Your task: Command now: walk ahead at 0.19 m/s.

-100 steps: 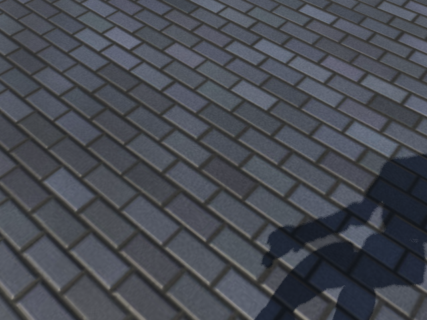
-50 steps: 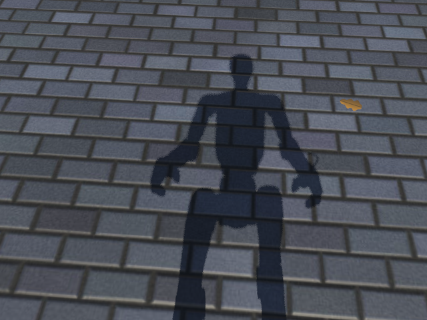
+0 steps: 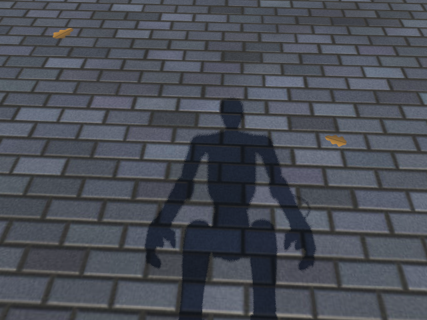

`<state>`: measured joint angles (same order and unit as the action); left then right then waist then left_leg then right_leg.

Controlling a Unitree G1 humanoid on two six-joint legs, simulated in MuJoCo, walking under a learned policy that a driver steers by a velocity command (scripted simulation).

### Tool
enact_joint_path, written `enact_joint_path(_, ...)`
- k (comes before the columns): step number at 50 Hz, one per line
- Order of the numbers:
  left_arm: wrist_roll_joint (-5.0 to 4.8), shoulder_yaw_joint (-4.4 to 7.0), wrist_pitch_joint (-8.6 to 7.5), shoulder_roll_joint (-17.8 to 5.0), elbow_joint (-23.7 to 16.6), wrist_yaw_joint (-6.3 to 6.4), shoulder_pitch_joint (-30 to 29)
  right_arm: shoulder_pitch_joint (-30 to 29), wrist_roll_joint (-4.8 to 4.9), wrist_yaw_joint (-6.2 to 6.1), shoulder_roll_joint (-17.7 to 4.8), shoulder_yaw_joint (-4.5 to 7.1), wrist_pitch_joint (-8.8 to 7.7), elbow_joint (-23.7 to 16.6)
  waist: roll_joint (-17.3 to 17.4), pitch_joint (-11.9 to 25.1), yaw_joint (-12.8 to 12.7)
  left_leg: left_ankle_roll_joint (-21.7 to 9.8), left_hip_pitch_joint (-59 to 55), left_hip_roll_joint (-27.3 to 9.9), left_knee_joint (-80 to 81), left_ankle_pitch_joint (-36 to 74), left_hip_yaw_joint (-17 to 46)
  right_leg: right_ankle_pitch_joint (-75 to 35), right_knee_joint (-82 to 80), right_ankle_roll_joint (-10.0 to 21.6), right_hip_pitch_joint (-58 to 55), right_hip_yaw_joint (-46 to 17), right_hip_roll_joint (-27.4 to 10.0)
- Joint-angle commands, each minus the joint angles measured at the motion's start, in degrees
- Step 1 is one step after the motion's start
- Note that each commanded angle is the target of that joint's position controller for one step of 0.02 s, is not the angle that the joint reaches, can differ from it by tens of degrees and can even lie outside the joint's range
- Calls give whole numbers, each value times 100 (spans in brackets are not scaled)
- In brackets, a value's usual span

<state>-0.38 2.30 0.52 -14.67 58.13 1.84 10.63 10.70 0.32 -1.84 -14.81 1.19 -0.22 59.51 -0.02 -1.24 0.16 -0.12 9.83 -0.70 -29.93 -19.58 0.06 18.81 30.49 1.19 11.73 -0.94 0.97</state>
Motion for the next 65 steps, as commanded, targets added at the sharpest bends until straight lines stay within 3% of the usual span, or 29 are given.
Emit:
enact_joint_path(1,-61,120,-207,-635,-234,4,-59,49,69,-23,-731,140,-161,-252,140,-704,18,-533,811,-323,792,-2190,601,2017,-530,376,768,-354,-191)
enact_joint_path(5,-108,87,-553,-411,-335,-148,-216,599,137,67,-952,229,-407,-153,631,-593,138,-1058,124,-1031,1261,-2085,1805,1023,273,374,1295,-99,-66)
enact_joint_path(8,-139,84,-688,-368,-254,-238,131,366,171,113,-1043,266,-449,-283,916,-576,-191,-1213,178,-1428,1247,-765,2196,351,176,463,824,155,-38)
enact_joint_path(9,-150,132,-707,-465,-38,-255,659,-35,167,134,-952,241,-466,-459,709,-482,-473,-987,553,-1124,737,230,1635,51,-227,521,99,32,-37)
enact_joint_path(10,-167,271,-725,-845,271,-258,1433,-522,141,170,-793,195,-541,-745,-154,-212,-752,-582,1428,-396,-589,1518,616,-787,-645,727,-1186,-824,-403)
enact_joint_path(11,-150,464,-686,-1440,555,-267,2417,-706,50,193,-658,172,-677,-966,-1486,209,-1031,-95,3005,326,-2682,1269,-270,-1771,-1130,1206,-2896,-2491,-1320)
enact_joint_path(12,-36,297,-687,-992,488,-311,2333,-565,71,217,-644,171,-738,-938,-1368,246,-856,-100,3920,340,-3677,-1176,163,-2702,-1263,1495,-3181,-3302,-1994)
enact_joint_path(14,26,131,-694,-547,316,-320,1859,-576,313,306,-519,141,-721,-955,-456,-197,-523,-349,4781,-164,-4587,-937,426,-2711,-1272,1468,-3017,-2542,-2016)
enact_joint_path(17,-12,-23,-574,-331,247,-264,1574,-852,145,376,-355,130,-675,-1172,-341,-513,-295,-271,4468,-607,-3697,78,34,-2851,-1867,1025,-2116,-1422,-1571)
enact_joint_path(21,19,16,-556,-715,26,-46,1273,-1579,61,429,-45,-29,-594,-1562,-494,-644,-305,46,2310,-214,-1190,1779,-478,-2385,-2657,865,-271,-395,-936)
enact_joint_path(25,-112,125,-607,-887,166,-29,1560,-1705,146,394,-502,107,-529,-1762,-613,-644,-116,-215,1863,-44,-109,2180,-244,-2945,-2574,728,-1104,-375,-1368)
enact_joint_path(28,28,183,-434,-930,93,-45,1402,-228,158,348,-934,387,-480,-1362,-767,456,677,-587,221,322,-275,1671,-414,-5523,-607,440,-1592,-87,-1314)
enact_joint_path(29,76,141,-387,-831,23,-49,1405,635,167,308,-1095,485,-434,-1114,-654,929,1042,-755,-1070,77,-339,1561,-183,-5025,669,295,-841,5,-1100)
enact_joint_path(30,135,-50,-431,-100,-92,-120,2123,1340,-7,284,-1600,594,-423,-961,720,1872,752,-1546,-3210,-1421,-160,553,2164,-2434,2987,37,1203,105,-324)
enact_joint_path(31,4,-141,-583,137,7,-176,2231,1435,3,346,-1342,504,-421,-878,1565,2503,679,-2029,-3458,-2174,1297,-763,4569,1221,4436,-20,2074,-489,334)
enact_joint_path(32,-177,24,-715,-472,-196,-216,1621,863,56,378,-997,389,-481,-929,1110,1403,611,-1709,-2536,-1969,1658,-1333,4246,1073,5001,136,2686,-743,-25)
enact_joint_path(34,-214,86,-779,-660,-449,-161,840,-92,-16,411,-688,287,-588,-1081,212,246,229,-1397,-588,-1601,1918,-272,2602,91,4520,275,2510,-449,-629)
enact_joint_path(36,-87,134,-628,-508,-401,-92,1059,-389,-113,442,-518,237,-651,-1064,418,141,-148,-1280,363,-1234,2180,398,1765,-293,3980,260,1786,-482,-941)
enact_joint_path(39,-39,148,-476,-394,-509,-51,902,-155,-60,399,-595,244,-680,-905,392,-67,-235,-1394,738,-1100,2510,637,1233,-532,3357,111,1914,-347,-1037)
enact_joint_path(43,47,192,-506,-467,-853,-56,1,360,-45,219,-855,300,-641,-757,177,-226,-13,-1390,256,-1122,2635,1007,996,-1773,2033,-141,2753,-312,-1071)
enact_joint_path(51,-65,63,-644,-293,-1338,-284,-1442,1270,57,136,-931,320,-454,-432,186,-405,507,-1170,-855,-1172,2245,1604,497,-2351,60,-148,2663,34,-660)
enact_joint_path(55,-94,123,-712,-559,-1447,-392,-1267,1237,72,121,-1058,387,-326,-408,439,-191,224,-1005,-1479,-1447,1551,2847,591,-1468,-303,153,2115,127,-443)
enact_joint_path(57,-71,363,-729,-1016,-1024,-347,201,1062,37,123,-936,331,-278,-502,416,765,-512,-741,-1043,-987,-177,4331,185,-1541,-423,497,-51,314,-210)
enact_joint_path(58,10,490,-708,-1489,-805,-291,1338,1096,-89,116,-700,212,-301,-693,-237,1730,-858,-521,195,-608,-2045,2836,-106,-1665,-192,929,-1898,-991,-1352)
enact_joint_path(59,9,543,-666,-1736,-654,-326,1574,1788,-26,188,54,12,-441,-685,-1785,2327,-448,-199,2512,459,-3809,-1092,53,-481,-884,1771,-3652,-3636,-2489)
enact_joint_path(60,-8,370,-677,-1084,-747,-319,1426,1368,156,190,-653,165,-562,-626,-1061,1963,-700,-305,3140,194,-4453,-1342,830,26,-1227,1539,-3394,-3682,-2362)
enact_joint_path(61,13,292,-695,-850,-850,-287,946,849,294,195,-921,253,-635,-788,-821,1171,-638,-398,3416,-76,-4490,-795,778,-398,-1326,1260,-2651,-2720,-2199)
enact_joint_path(63,60,193,-728,-525,-944,-295,255,512,188,124,-803,299,-584,-805,-216,423,-312,-339,2996,-517,-3908,75,636,-1281,-1745,1001,-1293,-1523,-1758)
enact_joint_path(65,124,183,-773,-453,-887,-302,98,793,176,142,-546,299,-427,-758,-512,285,-43,-256,2462,-707,-3650,378,669,-1608,-2069,992,-670,-955,-1621)
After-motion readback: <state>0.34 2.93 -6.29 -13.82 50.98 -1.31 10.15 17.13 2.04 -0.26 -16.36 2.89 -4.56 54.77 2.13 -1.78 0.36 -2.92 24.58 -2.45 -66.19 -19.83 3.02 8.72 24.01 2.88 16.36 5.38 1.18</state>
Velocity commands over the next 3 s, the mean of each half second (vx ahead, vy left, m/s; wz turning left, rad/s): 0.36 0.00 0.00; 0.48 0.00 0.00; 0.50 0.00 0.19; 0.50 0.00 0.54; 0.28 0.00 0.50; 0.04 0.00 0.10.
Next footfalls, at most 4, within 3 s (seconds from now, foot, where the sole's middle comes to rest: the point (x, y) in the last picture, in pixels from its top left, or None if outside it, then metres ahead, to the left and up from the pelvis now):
0.58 left None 0.41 0.12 -0.77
1.14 right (257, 268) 0.71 -0.12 -0.77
1.68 left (182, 203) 0.98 0.15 -0.77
2.18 right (198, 140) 1.33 0.10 -0.77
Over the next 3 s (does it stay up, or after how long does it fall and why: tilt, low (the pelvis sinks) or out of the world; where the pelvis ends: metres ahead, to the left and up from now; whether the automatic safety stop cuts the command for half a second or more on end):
stays up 1.21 0.20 0.00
